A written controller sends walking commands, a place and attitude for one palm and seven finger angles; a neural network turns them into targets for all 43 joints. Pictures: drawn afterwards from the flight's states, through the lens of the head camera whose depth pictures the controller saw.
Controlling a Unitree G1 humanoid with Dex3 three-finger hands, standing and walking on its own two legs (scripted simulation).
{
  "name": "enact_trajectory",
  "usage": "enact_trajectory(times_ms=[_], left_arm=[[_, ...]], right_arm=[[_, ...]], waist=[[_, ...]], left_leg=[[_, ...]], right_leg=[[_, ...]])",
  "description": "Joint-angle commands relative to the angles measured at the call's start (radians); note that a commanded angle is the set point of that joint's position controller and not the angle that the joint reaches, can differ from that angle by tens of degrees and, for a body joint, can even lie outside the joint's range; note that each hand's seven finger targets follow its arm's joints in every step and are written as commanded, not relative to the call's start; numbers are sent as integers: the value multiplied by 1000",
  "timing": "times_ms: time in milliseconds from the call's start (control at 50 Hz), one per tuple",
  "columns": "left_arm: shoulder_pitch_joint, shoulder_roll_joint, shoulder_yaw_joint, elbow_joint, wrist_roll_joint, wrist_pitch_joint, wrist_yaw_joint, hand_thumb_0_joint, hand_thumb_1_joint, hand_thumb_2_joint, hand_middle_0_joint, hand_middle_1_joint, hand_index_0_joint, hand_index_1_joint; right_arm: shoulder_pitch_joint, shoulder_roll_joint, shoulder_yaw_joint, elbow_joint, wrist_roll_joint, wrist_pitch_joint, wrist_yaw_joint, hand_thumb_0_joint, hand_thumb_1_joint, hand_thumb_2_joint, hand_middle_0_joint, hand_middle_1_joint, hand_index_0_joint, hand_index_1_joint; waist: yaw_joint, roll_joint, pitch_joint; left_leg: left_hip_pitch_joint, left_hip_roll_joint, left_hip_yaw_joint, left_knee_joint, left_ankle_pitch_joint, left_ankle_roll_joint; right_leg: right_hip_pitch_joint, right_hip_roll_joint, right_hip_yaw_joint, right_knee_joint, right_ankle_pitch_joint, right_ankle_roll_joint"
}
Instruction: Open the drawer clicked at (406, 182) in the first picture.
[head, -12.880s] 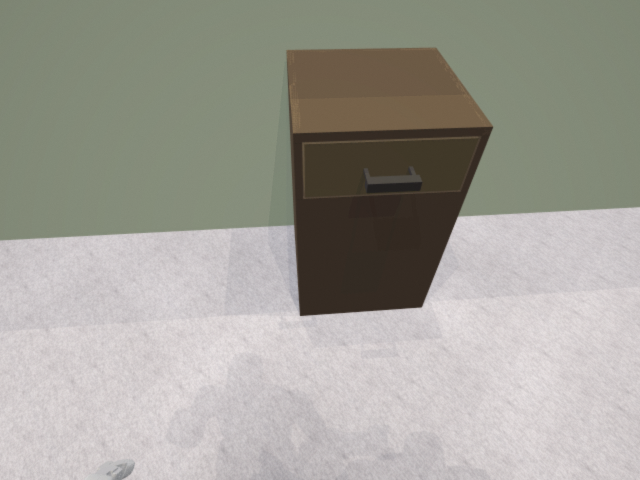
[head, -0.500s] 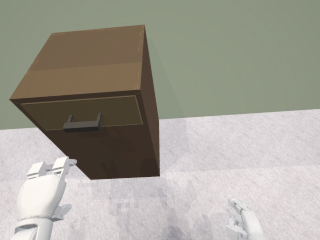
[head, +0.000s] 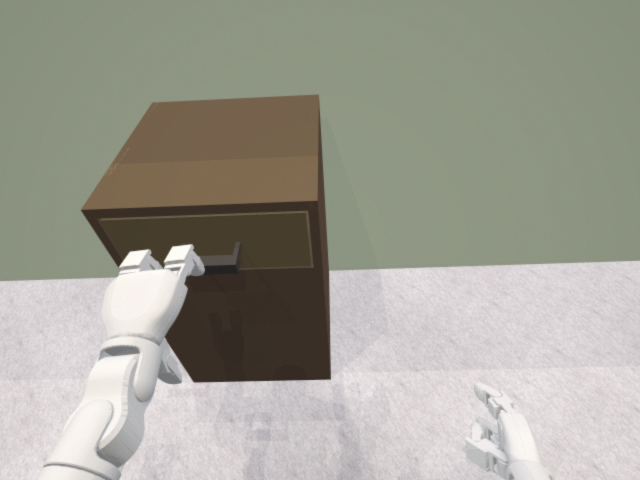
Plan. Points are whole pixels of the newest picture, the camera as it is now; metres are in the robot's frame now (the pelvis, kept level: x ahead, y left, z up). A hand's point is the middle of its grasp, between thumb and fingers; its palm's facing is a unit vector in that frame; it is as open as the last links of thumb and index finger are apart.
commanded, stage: raise the hand with hooked fingers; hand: left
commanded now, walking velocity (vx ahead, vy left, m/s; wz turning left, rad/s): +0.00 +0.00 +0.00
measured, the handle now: (208, 256) +0.54 +0.31 -0.10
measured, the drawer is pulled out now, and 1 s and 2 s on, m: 0.00 0.00 0.00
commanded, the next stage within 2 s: move the hooked fingers above the handle in 0.56 s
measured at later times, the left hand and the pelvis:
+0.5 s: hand (169, 298) +0.31 +0.24 +0.08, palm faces +0.05 -0.08 -1.00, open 13.8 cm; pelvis +0.01 +0.00 +0.01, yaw +0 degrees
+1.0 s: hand (169, 293) +0.33 +0.25 +0.05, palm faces -0.01 -0.02 -1.00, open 13.8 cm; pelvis +0.01 -0.02 +0.00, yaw +2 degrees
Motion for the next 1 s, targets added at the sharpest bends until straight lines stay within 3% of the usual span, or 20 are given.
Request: enact_trajectory(times_ms=[0,80,140,260,420,500,620,720,780,800,860,900,940,980], left_arm=[[-337,209,136,-140,20,12,-9,0,-500,300,-300,-1200,-300,-1200],[-454,188,88,-137,21,-7,-45,0,-500,300,-300,-1200,-300,-1200],[-518,204,88,-130,10,-28,-72,0,-500,300,-300,-1200,-300,-1200],[-374,192,113,-100,-13,-61,-106,0,-500,300,-300,-1200,-300,-1200],[-410,248,189,-227,-2,-124,-21,0,-500,300,-300,-1200,-300,-1200],[-383,236,189,-196,-3,-101,13,0,-500,300,-300,-1200,-300,-1200],[-347,188,120,-128,-15,-29,-15,0,-500,300,-300,-1200,-300,-1200],[-353,242,161,-55,-3,-30,-50,0,-500,300,-300,-1200,-300,-1200],[-444,250,163,-5,5,-72,-51,0,-500,300,-300,-1200,-300,-1200],[-470,285,196,7,7,-88,-46,0,-500,300,-300,-1200,-300,-1200],[-556,316,217,40,24,-145,-23,0,-500,300,-300,-1200,-300,-1200],[-579,329,231,62,30,-174,-7,0,-500,300,-300,-1200,-300,-1200],[-619,281,186,96,25,-193,8,0,-500,300,-300,-1200,-300,-1200],[-639,280,182,170,23,-198,14,0,-500,300,-300,-1200,-300,-1200]], right_arm=[[-107,-113,-26,-145,11,-30,-11,0,-900,-900,200,300,200,300],[-98,-108,-20,-137,10,-33,-10,0,-900,-900,200,300,200,300],[-85,-112,-21,-132,8,-37,-13,0,-900,-900,200,300,200,300],[-65,-123,-28,-134,8,-28,6,0,-900,-900,200,300,200,300],[-53,-124,-48,-127,0,-43,14,0,-900,-900,200,300,200,300],[-50,-128,-56,-106,5,-43,18,0,-900,-900,200,300,200,300],[-66,-133,-51,-110,18,-30,12,0,-900,-900,200,300,200,300],[-74,-136,-43,-110,15,-16,-3,0,-900,-900,200,300,200,300],[-62,-132,-42,-103,15,-20,-13,0,-900,-900,200,300,200,300],[-55,-134,-45,-99,13,-21,-19,0,-900,-900,200,300,200,300],[-32,-126,-51,-88,7,-33,-29,0,-900,-900,200,300,200,300],[-15,-127,-58,-82,5,-35,-29,0,-900,-900,200,300,200,300],[-2,-124,-62,-77,6,-39,-28,0,-900,-900,200,300,200,300],[20,-131,-70,-65,8,-42,-30,0,-900,-900,200,300,200,300]], waist=[[12,-19,-99],[1,33,-121],[-3,10,-147],[20,-41,-132],[32,10,-232],[25,20,-238],[16,-55,-202],[15,-104,-182],[4,-103,-161],[4,-107,-173],[2,-25,-235],[-6,-7,-262],[-26,7,-252],[-40,-29,-257]], left_leg=[[-60,14,33,-173,188,5],[-10,12,24,-186,212,-1],[8,12,17,-189,239,1],[-15,14,24,-196,320,-3],[20,7,11,-179,410,-7],[21,4,23,-170,431,-9],[-6,-1,47,-182,377,3],[-45,-8,63,-172,333,12],[-62,-13,63,-159,296,14],[-70,-14,64,-153,280,16],[-69,-23,63,-121,290,16],[-79,-27,60,-99,303,15],[-93,-26,60,-81,292,15],[-115,-24,64,-59,287,17]], right_leg=[[190,25,-80,-125,30,-59],[195,26,-87,-138,55,-64],[218,27,-87,-151,79,-64],[253,27,-89,-156,158,-66],[286,27,-78,-141,227,-69],[280,29,-74,-142,259,-67],[291,21,-74,-156,246,-57],[301,16,-59,-158,246,-49],[261,15,-59,-156,218,-47],[262,17,-51,-158,198,-44],[253,10,-46,-131,219,-48],[244,13,-43,-116,238,-49],[195,13,-53,-102,228,-50],[168,15,-55,-91,234,-45]])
